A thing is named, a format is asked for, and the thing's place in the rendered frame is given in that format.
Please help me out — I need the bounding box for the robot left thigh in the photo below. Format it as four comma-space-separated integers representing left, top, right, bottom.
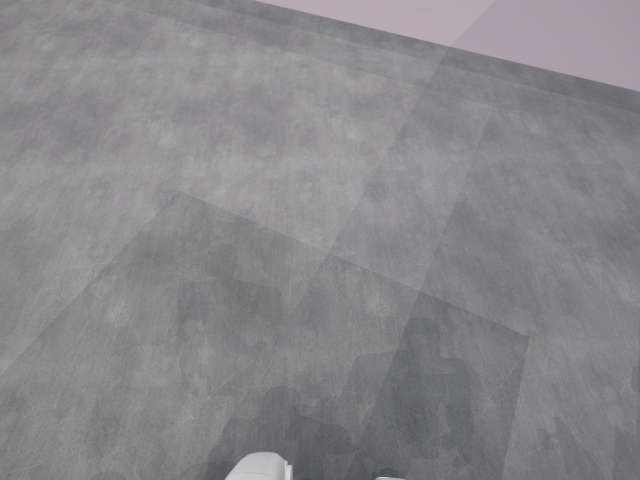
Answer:
225, 452, 293, 480

